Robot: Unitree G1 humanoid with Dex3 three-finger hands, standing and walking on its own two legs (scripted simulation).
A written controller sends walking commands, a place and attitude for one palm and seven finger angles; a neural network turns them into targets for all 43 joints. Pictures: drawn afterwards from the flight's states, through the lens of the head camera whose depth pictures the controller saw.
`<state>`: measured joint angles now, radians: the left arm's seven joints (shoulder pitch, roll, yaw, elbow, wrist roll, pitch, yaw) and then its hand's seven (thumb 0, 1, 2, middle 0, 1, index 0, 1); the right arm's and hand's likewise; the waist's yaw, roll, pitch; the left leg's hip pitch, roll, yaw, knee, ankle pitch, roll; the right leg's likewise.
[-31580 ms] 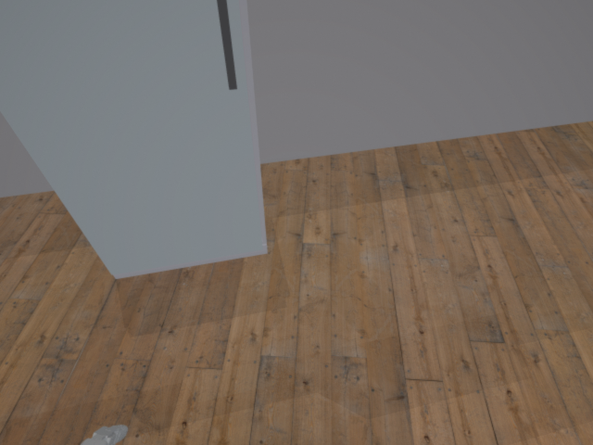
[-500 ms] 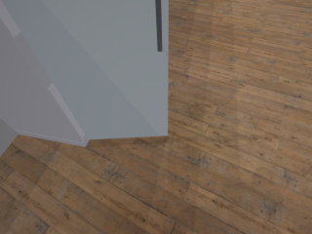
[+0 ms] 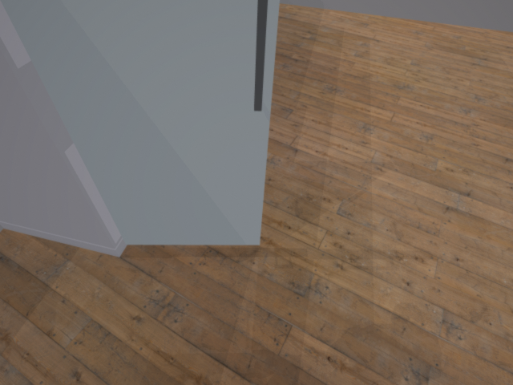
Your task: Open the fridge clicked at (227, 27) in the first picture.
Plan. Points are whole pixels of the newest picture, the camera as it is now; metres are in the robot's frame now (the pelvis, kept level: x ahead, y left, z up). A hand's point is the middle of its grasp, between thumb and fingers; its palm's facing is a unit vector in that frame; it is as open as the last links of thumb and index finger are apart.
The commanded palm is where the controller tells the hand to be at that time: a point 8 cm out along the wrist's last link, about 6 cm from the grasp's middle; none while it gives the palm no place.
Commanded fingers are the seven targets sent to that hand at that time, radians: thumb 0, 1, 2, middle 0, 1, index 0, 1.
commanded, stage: let the arm hang, fingers relaxed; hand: right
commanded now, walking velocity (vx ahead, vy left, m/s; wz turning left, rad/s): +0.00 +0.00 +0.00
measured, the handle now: (262, 5) +0.75 +0.04 +0.26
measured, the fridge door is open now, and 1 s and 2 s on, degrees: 75 75 75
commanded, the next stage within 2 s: look to check the result in 0.14 s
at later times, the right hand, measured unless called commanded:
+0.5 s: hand out of the picture +0.09 -0.23 -0.16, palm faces -0.02 +0.95 -0.32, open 7.3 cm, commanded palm none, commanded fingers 0.00 -0.90 -0.90 0.20 0.30 0.20 0.30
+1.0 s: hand out of the picture +0.11 -0.21 -0.16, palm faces -0.04 +0.95 -0.31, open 7.3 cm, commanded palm none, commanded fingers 0.00 -0.90 -0.90 0.20 0.30 0.20 0.30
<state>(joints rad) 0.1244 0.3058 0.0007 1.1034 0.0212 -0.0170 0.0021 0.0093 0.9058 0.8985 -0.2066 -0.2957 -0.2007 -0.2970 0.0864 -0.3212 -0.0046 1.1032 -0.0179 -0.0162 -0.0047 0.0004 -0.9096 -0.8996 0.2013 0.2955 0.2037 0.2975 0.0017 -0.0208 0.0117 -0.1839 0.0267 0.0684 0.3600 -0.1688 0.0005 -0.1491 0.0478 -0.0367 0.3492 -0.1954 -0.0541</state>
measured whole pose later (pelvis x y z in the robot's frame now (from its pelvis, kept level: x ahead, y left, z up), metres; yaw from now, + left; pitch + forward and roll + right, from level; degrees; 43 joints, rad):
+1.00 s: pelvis +0.03 +0.02 +0.00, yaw +0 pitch -1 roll +0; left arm 0.13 0.31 -0.01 1.14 0.02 -0.01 0.01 0.01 0.91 0.90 -0.21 -0.30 -0.20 -0.30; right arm 0.11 -0.30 0.00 1.13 -0.01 -0.02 -0.01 0.00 -0.91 -0.90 0.20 0.30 0.21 0.30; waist 0.01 0.00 0.03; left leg -0.11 -0.01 0.07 0.29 -0.18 0.03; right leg -0.07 0.02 -0.03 0.28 -0.20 -0.02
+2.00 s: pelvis +0.03 +0.02 +0.00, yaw +1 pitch +0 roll +0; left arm 0.14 0.29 -0.01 1.15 0.02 -0.01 0.02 0.01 0.91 0.90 -0.21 -0.30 -0.20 -0.30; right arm 0.12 -0.30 0.00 1.14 -0.01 -0.01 -0.01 0.00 -0.91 -0.90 0.20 0.30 0.21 0.30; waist 0.01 0.00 0.04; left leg -0.11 -0.01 0.06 0.28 -0.17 0.02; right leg -0.07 0.02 -0.04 0.27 -0.20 -0.03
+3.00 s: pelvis +0.03 +0.02 +0.00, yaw +1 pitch -1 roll +0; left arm 0.13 0.29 -0.01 1.15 0.02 -0.01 0.02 0.01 0.91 0.90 -0.21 -0.30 -0.20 -0.30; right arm 0.12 -0.30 0.01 1.14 -0.01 -0.02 -0.01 0.00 -0.91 -0.90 0.20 0.30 0.21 0.30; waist 0.01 0.01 0.04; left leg -0.10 -0.01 0.06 0.28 -0.17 0.02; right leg -0.06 0.02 -0.04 0.27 -0.20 -0.03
